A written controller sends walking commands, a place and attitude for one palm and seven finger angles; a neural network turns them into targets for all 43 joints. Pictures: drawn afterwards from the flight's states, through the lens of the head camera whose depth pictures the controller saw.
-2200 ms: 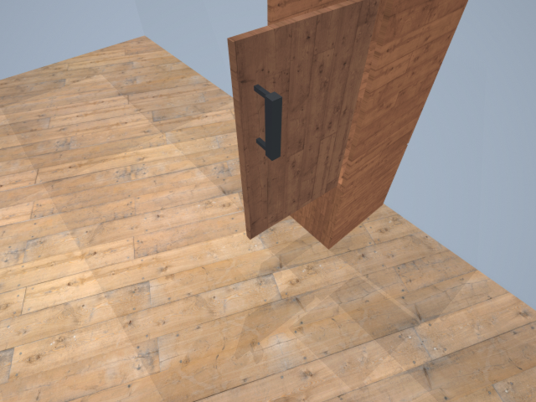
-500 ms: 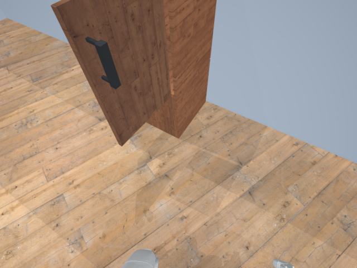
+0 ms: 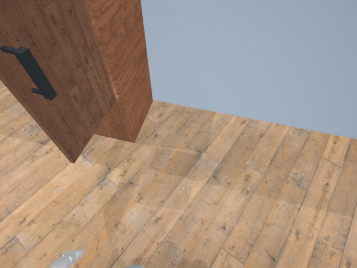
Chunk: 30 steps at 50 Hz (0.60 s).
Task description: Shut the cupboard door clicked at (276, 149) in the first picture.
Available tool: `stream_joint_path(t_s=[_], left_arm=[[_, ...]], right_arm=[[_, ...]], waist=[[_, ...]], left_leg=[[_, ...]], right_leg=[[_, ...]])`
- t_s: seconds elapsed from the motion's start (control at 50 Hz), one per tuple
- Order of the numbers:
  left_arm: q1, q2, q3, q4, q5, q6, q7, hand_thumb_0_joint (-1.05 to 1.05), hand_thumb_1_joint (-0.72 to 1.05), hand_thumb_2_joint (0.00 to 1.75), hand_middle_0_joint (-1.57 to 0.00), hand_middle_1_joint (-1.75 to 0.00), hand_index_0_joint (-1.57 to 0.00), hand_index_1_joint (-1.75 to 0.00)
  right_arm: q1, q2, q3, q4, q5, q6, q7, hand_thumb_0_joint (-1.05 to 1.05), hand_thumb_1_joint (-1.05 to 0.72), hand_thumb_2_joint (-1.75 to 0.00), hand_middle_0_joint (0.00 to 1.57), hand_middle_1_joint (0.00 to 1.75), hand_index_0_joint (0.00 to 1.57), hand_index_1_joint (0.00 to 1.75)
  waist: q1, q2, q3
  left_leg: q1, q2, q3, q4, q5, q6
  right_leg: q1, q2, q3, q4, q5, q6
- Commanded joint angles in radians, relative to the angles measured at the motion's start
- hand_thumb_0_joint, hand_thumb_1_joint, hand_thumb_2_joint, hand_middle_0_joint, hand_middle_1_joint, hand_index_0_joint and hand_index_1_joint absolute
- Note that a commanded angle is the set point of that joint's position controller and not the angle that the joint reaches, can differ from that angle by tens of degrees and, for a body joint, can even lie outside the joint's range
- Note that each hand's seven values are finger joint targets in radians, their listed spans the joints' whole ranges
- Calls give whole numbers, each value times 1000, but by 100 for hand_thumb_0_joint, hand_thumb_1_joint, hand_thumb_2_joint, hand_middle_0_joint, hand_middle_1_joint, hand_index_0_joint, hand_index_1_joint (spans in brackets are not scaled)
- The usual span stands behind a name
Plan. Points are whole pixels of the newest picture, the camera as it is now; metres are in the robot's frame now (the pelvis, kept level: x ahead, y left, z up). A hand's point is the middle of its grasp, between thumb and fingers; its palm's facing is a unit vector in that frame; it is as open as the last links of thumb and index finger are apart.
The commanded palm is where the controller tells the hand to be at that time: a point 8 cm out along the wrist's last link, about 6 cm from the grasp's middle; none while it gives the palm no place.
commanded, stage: walk around to get in front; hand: left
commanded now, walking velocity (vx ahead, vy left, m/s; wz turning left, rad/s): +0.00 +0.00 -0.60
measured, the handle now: (30, 74) +0.52 +0.42 +0.10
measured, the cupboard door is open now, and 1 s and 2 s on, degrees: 86 86 86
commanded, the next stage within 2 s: none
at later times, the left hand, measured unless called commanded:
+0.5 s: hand (123, 248) +0.17 +0.15 -0.14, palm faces -0.31 -0.93 -0.21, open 7.4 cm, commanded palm none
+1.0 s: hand (142, 239) +0.20 +0.11 -0.15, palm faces -0.54 -0.82 -0.20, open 7.4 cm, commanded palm none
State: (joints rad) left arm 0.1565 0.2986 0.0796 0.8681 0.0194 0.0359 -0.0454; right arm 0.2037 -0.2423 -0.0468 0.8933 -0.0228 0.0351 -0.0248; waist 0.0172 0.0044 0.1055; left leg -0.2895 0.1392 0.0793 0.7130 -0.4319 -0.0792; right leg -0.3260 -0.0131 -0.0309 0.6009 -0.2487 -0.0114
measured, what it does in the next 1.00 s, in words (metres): steps on the spot, turning right: left foot, then right foot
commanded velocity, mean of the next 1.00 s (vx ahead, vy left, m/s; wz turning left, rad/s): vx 0.00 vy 0.00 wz -0.60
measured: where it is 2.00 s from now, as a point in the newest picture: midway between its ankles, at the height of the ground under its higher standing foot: outside the picture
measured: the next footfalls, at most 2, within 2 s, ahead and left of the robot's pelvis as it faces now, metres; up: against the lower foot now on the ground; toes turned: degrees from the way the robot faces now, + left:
left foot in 0.24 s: +0.07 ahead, +0.13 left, +0.00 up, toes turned -5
right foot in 0.54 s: -0.02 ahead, -0.13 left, +0.00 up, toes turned -23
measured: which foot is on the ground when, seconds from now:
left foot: up 0.00-0.22, down 0.24-0.52, up 0.54-0.82, down 0.84-1.00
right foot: down 0.00-0.24, up 0.26-0.52, down 0.54-0.84, up 0.86-1.00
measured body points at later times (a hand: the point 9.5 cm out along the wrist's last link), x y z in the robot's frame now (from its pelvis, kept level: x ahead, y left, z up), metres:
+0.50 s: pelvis +0.00 -0.01 +0.01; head +0.05 -0.02 +0.46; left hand +0.19 +0.20 -0.13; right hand -0.05 -0.26 -0.13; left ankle +0.03 +0.14 -0.72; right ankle -0.05 -0.11 -0.70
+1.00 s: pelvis +0.00 -0.01 +0.02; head +0.07 -0.03 +0.46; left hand +0.22 +0.16 -0.14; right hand -0.07 -0.27 -0.11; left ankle +0.07 +0.10 -0.72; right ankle -0.09 -0.10 -0.66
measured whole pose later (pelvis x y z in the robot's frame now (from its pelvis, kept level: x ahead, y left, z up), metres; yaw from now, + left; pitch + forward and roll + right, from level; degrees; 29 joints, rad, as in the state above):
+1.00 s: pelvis +0.00 -0.01 +0.02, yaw -36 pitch +2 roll -2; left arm 0.14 0.26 0.08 0.91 0.02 0.07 -0.04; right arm 0.18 -0.20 -0.02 0.88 -0.04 0.01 -0.03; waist 0.02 -0.02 0.11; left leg -0.27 0.11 0.10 0.54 -0.29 -0.02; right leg -0.46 0.01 -0.03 1.00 -0.49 0.05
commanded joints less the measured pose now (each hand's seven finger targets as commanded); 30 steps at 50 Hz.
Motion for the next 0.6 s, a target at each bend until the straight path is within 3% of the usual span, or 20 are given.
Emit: stream_joint_path(t_s=[0.0, 0.02, 0.06, 0.1, 0.14, 0.18, 0.2, 0.22, 0.24, 0.26, 0.3, 0.34, 0.4, 0.44, 0.46, 0.48, 0.5, 0.52, 0.54, 0.58], left_arm=[[141, 242, 62, -14, 7, -9, 51, 0, 90, 90, -20, -30, -20, -30], [81, 198, 53, -29, 11, -6, 56, 0, 90, 90, -20, -30, -20, -30], [24, 163, 41, -46, 12, -7, 61, 0, 90, 90, -20, -30, -20, -30], [4, 175, 41, -50, 13, -5, 59, 0, 90, 90, -20, -30, -20, -30], [-16, 173, 39, -49, 10, 1, 52, 0, 90, 90, -20, -30, -20, -30], [-46, 147, 29, -50, 1, 8, 47, 0, 90, 90, -20, -30, -20, -30], [-46, 89, 18, -72, -8, 16, 41, 0, 90, 90, -20, -30, -20, -30], [-49, 40, 5, -99, -15, 19, 29, 0, 90, 90, -20, -30, -20, -30], [-80, 81, 17, -111, -2, 12, 20, 0, 90, 90, -20, -30, -20, -30], [-82, 75, 27, -87, 10, 12, 15, 0, 90, 90, -20, -30, -20, -30], [-61, 39, 22, -66, 3, 15, 5, 0, 90, 90, -20, -30, -20, -30], [-58, 9, 10, -64, 0, 18, 1, 0, 90, 90, -20, -30, -20, -30], [-80, -1, 1, -67, -3, 7, 1, 0, 90, 90, -20, -30, -20, -30], [-49, 9, 4, -58, -3, 0, 5, 0, 90, 90, -20, -30, -20, -30], [0, 26, 10, -45, -3, -4, 7, 0, 90, 90, -20, -30, -20, -30], [65, 90, 23, -26, 3, -12, 16, 0, 90, 90, -20, -30, -20, -30], [113, 209, 48, -9, 14, -22, 33, 0, 90, 90, -20, -30, -20, -30], [168, 245, 49, 0, -2, -16, 42, 0, 90, 90, -20, -30, -20, -30], [122, 211, 53, -4, 3, -13, 52, 0, 90, 90, -20, -30, -20, -30], [31, 147, 43, -25, 4, -12, 63, 0, 90, 90, -20, -30, -20, -30]], right_arm=[[-85, -117, -27, -119, 21, -14, -13, 0, -90, -90, 20, 30, 20, 30], [-80, -126, -28, -99, 17, -15, -14, 0, -90, -90, 20, 30, 20, 30], [-49, -100, -21, -74, 17, -16, -8, 0, -90, -90, 20, 30, 20, 30], [-16, -70, -16, -57, 19, -16, -3, 0, -90, -90, 20, 30, 20, 30], [38, -69, -17, -39, 20, -18, -5, 0, -90, -90, 20, 30, 20, 30], [103, -91, -21, -19, 19, -26, -9, 0, -90, -90, 20, 30, 20, 30], [138, -165, -32, -12, 7, -38, -16, 0, -90, -90, 20, 30, 20, 30], [146, -268, -50, -26, -10, -45, -21, 0, -90, -90, 20, 30, 20, 30], [131, -282, -49, -41, -11, -50, -24, 0, -90, -90, 20, 30, 20, 30], [94, -240, -41, -40, -15, -58, -22, 0, -90, -90, 20, 30, 20, 30], [27, -196, -30, -54, -14, -56, -23, 0, -90, -90, 20, 30, 20, 30], [47, -184, -30, -42, -16, -51, -25, 0, -90, -90, 20, 30, 20, 30], [114, -205, -45, -17, -13, -44, -18, 0, -90, -90, 20, 30, 20, 30], [111, -214, -51, -14, -7, -40, -12, 0, -90, -90, 20, 30, 20, 30], [89, -215, -54, -21, -2, -36, -8, 0, -90, -90, 20, 30, 20, 30], [72, -184, -53, -38, 7, -32, -2, 0, -90, -90, 20, 30, 20, 30], [32, -94, -33, -83, 15, -30, 0, 0, -90, -90, 20, 30, 20, 30], [-24, -106, -21, -106, 16, -16, -7, 0, -90, -90, 20, 30, 20, 30], [-45, -95, -27, -97, 18, -10, -12, 0, -90, -90, 20, 30, 20, 30], [-36, -103, -31, -70, 15, -10, -9, 0, -90, -90, 20, 30, 20, 30]], waist=[[64, -268, -152], [42, -293, -149], [4, -194, -174], [-8, -127, -182], [-29, -145, -169], [-67, -124, -154], [-79, 76, -147], [-78, 332, -127], [-79, 214, -122], [-47, 149, -106], [-16, 198, -89], [-27, 217, -132], [-64, 209, -163], [-49, 219, -162], [-21, 206, -154], [7, 80, -168], [33, -280, -166], [87, -266, -157], [55, -263, -139], [8, -218, -142]], left_leg=[[-326, -41, -92, 466, -196, 13], [-324, -34, -98, 468, -133, 11], [-217, -44, -71, 346, -89, 4], [-107, -70, -35, 166, -47, 7], [-33, -103, -9, 15, 29, 12], [143, -97, -21, -208, 139, 27], [221, 58, -211, -375, 70, 84], [196, 331, -496, -513, 67, 202], [77, 401, -527, -515, 111, 280], [64, 320, -430, -476, 245, 257], [72, 229, -206, -403, 448, 214], [130, 183, -81, -342, 582, 187], [189, 200, -41, -283, 672, 176], [164, 202, -10, -234, 658, 145], [117, 184, 24, -170, 598, 108], [-14, 143, 61, -42, 447, 55], [-273, -12, 146, 169, -79, -9], [-290, -34, 7, 328, -239, -1], [-325, -33, -60, 413, -186, 5], [-313, -21, -81, 432, -66, -4]], right_leg=[[241, -338, 494, -244, 341, -244], [223, -284, 430, -225, 333, -219], [166, -240, 345, -191, 399, -193], [108, -218, 341, -180, 368, -182], [64, -187, 357, -178, 270, -157], [-78, -133, 340, -142, 105, -88], [-219, -25, 263, -15, -65, -31], [-302, 86, 71, 271, -329, 36], [-254, 23, 103, 462, -344, 41], [-249, 20, 95, 562, -289, 46], [-237, -14, 45, 545, -242, 63], [-162, -9, -15, 383, -237, 65], [-70, 21, -71, 188, -221, 47], [31, 28, -85, 24, -123, 31], [119, 24, -88, -96, -6, 21], [269, -68, 36, -196, 202, -18], [393, -342, 395, -256, 523, -126], [292, -411, 439, -262, 575, -212], [255, -338, 440, -256, 447, -223], [243, -258, 338, -214, 473, -192]])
